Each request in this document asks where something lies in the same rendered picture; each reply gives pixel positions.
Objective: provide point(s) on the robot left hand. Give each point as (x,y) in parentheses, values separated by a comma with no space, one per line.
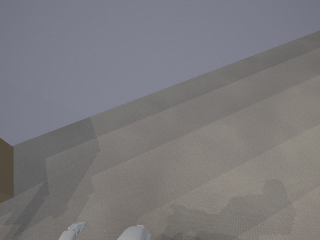
(73,231)

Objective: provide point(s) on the robot left thigh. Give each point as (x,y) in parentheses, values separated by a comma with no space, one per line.
(135,233)

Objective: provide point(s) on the cupboard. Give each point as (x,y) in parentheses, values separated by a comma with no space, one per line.
(6,171)

